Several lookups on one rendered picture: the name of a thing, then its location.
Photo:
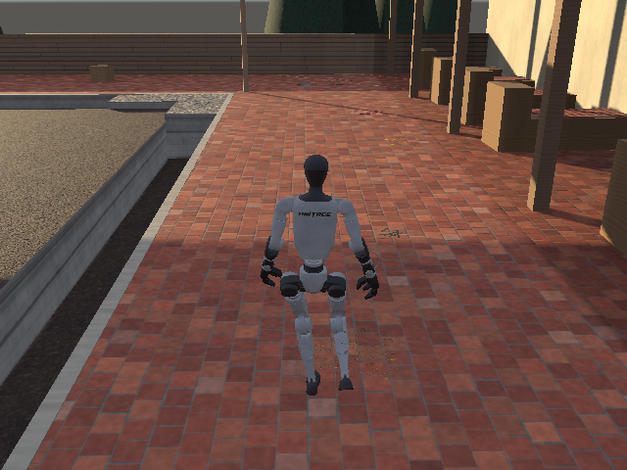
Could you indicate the left robot hand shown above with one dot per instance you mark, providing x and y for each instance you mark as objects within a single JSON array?
[{"x": 274, "y": 272}]

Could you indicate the left robot thigh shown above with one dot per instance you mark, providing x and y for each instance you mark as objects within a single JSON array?
[{"x": 290, "y": 289}]

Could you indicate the right robot shin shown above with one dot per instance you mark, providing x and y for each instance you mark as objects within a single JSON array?
[{"x": 342, "y": 349}]

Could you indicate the robot right upper arm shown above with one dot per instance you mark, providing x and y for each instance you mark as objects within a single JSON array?
[{"x": 346, "y": 208}]

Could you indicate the left robot forearm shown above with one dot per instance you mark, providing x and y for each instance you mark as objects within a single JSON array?
[{"x": 269, "y": 257}]

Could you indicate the right robot hand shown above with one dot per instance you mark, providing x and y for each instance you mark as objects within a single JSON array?
[{"x": 371, "y": 283}]

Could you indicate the right robot forearm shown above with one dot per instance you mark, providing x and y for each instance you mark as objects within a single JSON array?
[{"x": 365, "y": 261}]

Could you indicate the robot left upper arm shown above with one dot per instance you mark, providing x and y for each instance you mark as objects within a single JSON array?
[{"x": 284, "y": 205}]

